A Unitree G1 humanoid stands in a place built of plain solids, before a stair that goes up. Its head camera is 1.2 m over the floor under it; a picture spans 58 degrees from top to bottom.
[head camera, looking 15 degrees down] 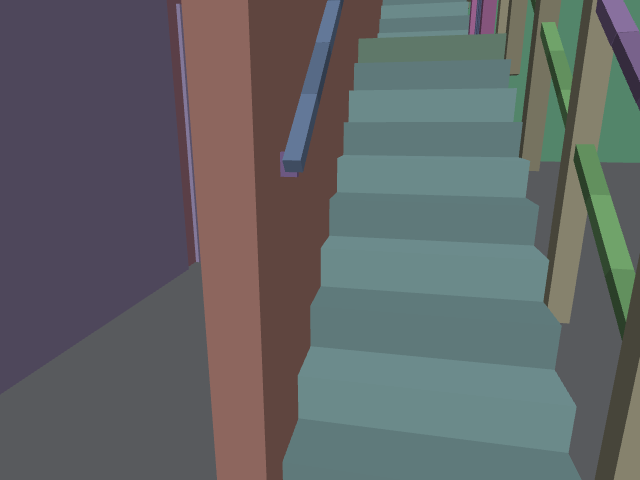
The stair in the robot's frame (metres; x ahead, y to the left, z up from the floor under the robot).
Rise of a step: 0.17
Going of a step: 0.21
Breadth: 0.90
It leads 11 degrees to the right of straight ahead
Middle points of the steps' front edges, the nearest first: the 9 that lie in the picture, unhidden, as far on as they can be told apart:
1.26 -0.36 0.35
1.47 -0.40 0.52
1.68 -0.44 0.69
1.89 -0.48 0.87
2.10 -0.53 1.04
2.31 -0.57 1.21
2.52 -0.61 1.38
2.73 -0.65 1.56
2.94 -0.69 1.73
